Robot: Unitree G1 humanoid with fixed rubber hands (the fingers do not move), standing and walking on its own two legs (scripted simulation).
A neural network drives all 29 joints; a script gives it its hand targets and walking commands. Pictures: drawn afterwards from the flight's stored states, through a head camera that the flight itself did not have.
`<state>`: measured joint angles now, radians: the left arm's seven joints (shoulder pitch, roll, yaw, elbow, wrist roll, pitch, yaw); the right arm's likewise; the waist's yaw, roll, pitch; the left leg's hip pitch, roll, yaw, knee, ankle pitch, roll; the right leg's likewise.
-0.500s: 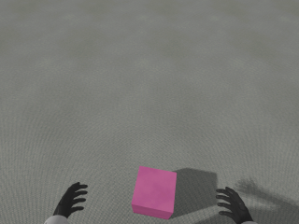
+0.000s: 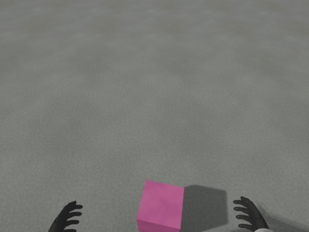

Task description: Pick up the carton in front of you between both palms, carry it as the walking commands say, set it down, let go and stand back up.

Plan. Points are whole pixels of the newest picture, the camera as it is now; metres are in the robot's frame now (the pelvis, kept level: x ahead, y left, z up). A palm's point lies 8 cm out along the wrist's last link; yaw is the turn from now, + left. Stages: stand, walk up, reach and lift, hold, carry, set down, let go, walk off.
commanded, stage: stand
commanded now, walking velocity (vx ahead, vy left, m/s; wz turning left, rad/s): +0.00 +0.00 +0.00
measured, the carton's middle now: (160, 209) +0.37 -0.03 -0.65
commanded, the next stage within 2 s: none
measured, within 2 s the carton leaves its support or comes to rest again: neither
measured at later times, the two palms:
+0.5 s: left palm out of the picture +0.13 +0.29 -0.09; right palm out of the picture +0.15 -0.29 -0.09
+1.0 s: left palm out of the picture +0.09 +0.31 -0.09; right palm out of the picture +0.11 -0.30 -0.09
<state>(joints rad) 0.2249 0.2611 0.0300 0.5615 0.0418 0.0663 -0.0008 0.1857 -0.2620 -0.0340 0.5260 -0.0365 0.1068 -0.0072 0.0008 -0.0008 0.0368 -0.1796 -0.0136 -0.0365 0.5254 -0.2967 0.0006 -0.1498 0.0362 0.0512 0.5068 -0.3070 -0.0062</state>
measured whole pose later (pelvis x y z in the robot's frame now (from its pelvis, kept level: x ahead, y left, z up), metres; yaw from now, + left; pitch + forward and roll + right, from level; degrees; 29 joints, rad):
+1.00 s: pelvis +0.00 +0.00 +0.01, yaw +1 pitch -2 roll +0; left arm 0.16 0.36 0.02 0.95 0.02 0.00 0.02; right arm 0.14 -0.37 -0.01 0.95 -0.03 -0.01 -0.02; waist 0.01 0.01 0.02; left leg -0.12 -0.02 -0.04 0.38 -0.22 0.01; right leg -0.09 0.02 0.05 0.37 -0.24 0.00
